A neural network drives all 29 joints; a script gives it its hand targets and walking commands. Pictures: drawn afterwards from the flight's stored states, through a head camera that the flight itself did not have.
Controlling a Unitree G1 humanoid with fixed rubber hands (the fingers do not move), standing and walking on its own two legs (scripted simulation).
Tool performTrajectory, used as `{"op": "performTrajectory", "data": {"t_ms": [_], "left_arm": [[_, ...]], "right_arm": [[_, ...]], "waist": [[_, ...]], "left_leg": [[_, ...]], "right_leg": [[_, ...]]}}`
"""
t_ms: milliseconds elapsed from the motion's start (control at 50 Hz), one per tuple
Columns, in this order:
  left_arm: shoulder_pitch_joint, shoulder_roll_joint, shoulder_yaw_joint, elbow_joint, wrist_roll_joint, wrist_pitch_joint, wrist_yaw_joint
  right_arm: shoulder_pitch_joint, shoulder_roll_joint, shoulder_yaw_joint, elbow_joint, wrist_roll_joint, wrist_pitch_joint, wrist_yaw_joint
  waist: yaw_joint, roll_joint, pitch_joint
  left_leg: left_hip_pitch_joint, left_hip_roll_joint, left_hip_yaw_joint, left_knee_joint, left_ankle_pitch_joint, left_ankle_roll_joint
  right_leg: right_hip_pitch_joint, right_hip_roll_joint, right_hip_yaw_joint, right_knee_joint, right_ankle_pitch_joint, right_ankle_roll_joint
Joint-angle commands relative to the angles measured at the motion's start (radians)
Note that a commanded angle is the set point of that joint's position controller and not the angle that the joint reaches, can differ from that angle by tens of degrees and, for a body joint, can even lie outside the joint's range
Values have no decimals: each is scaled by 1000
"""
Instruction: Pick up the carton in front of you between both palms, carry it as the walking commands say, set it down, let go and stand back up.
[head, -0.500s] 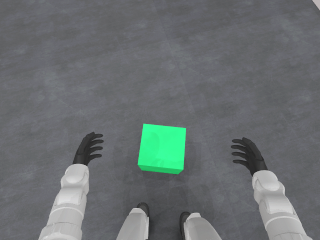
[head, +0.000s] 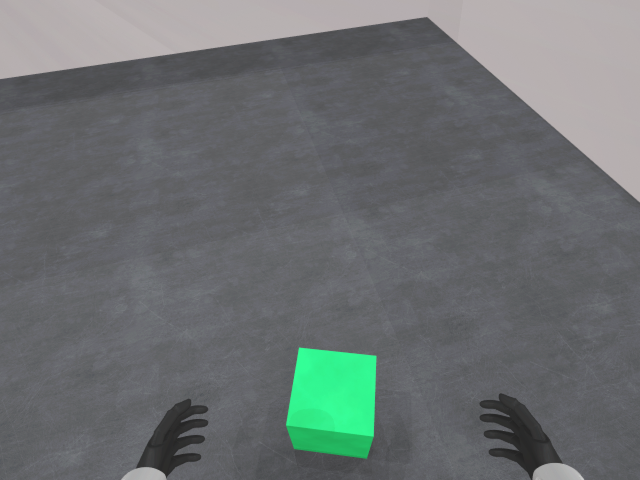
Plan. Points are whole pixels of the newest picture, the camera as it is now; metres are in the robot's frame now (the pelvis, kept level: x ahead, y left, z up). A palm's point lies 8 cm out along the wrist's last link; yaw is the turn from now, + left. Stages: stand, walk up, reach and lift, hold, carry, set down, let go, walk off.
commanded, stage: let go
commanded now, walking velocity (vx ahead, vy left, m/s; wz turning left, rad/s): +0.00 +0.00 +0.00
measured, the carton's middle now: (333, 404) +0.41 +0.01 -0.65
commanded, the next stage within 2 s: stand in 0.28 s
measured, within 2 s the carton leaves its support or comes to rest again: neither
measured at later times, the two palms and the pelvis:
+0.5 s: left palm out of the picture +0.14 +0.28 -0.09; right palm (576, 472) +0.15 -0.28 -0.08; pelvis +0.01 +0.00 -0.01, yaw +0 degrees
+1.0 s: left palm out of the picture +0.13 +0.30 -0.10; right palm out of the picture +0.14 -0.29 -0.09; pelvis +0.02 +0.01 +0.00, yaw +0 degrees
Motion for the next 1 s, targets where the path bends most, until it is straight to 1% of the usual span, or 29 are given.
{"op": "performTrajectory", "data": {"t_ms": [0,100,160,180,200,260,280,300,320,340,360,400,480,600,780,980], "left_arm": [[-61,98,29,-106,2,14,-4],[-46,92,30,-115,6,32,0],[-40,91,29,-114,8,34,4],[12,84,25,-69,-13,-2,19],[2,92,25,-86,-2,-8,28],[-22,95,11,-93,-9,-9,31],[-25,221,48,38,36,-30,75],[-11,234,48,39,41,-41,86],[-23,218,43,47,43,-49,87],[-29,209,39,54,44,-56,87],[-34,200,36,63,44,-62,87],[-34,207,36,90,41,-74,81],[-31,225,37,134,35,-85,84],[-23,250,34,186,29,-90,94],[-30,270,24,252,24,-96,102],[-48,280,15,313,21,-102,102]], "right_arm": [[-43,-86,-33,-95,-11,13,-3],[-41,-87,-41,-101,-17,34,-1],[-46,-84,-38,-108,-15,35,1],[-98,-107,-32,-166,-27,86,-29],[-66,-96,-26,-155,-21,98,-41],[-69,-84,-10,-150,-13,113,-58],[-75,-219,-50,17,-8,35,-92],[-49,-216,-52,33,-17,1,-101],[-58,-203,-46,60,-26,-21,-100],[-69,-201,-44,76,-28,-37,-98],[-82,-200,-41,92,-28,-49,-96],[-102,-209,-38,125,-28,-66,-89],[-101,-229,-34,182,-29,-86,-91],[-92,-263,-33,246,-26,-98,-100],[-100,-280,-27,318,-20,-105,-104],[-113,-291,-20,377,-16,-108,-104]], "waist": [[-9,-30,-2],[-7,3,-19],[-1,14,-34],[27,-27,-95],[21,-6,-78],[15,7,-60],[0,31,-47],[-6,22,-56],[-8,18,-63],[-6,22,-66],[-3,30,-70],[3,37,-97],[4,17,-130],[2,19,-145],[1,18,-140],[1,17,-121]], "left_leg": [[233,-38,34,-9,104,-12],[223,-33,28,-11,158,-11],[218,-32,25,-10,192,-10],[259,-26,19,17,258,-3],[243,-29,21,24,274,-4],[225,-29,22,19,256,0],[40,53,11,59,139,-12],[24,47,-2,59,71,-9],[0,51,-10,52,6,-8],[-9,56,-24,42,-34,-5],[-13,60,-37,37,-50,-2],[-16,70,-49,41,6,8],[12,81,-51,66,160,18],[37,94,-64,67,261,25],[55,100,-72,52,313,26],[62,105,-79,18,283,27]], "right_leg": [[-226,12,-42,-129,85,1],[-154,29,-49,-100,162,8],[-126,34,-51,-91,199,13],[-121,54,-57,-70,210,22],[-127,53,-55,-68,212,23],[-142,52,-48,-73,209,25],[-182,-21,-12,-60,196,46],[-161,-32,7,-56,171,37],[-176,-36,18,-58,108,29],[-183,-38,24,-60,59,23],[-188,-37,27,-54,39,18],[-165,-40,29,-36,86,12],[-139,-51,36,-21,204,12],[-107,-57,39,-13,286,9],[-77,-70,43,-23,337,5],[-61,-82,50,-58,312,2]]}}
